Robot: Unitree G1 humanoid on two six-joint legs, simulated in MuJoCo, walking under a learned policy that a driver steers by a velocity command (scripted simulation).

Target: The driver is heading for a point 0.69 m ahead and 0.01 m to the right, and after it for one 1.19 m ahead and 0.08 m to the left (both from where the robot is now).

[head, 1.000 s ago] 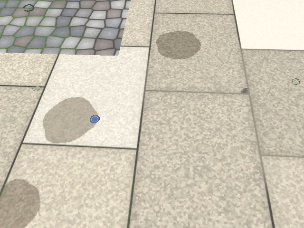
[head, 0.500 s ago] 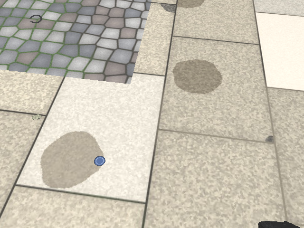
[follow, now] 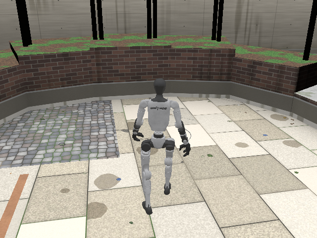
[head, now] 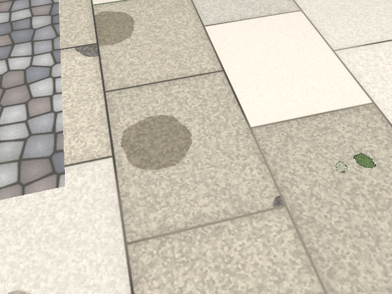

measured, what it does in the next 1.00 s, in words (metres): walks ahead: right foot, then left foot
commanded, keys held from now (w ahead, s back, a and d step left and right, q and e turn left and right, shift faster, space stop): w+e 0.14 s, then w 0.64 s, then w+q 0.22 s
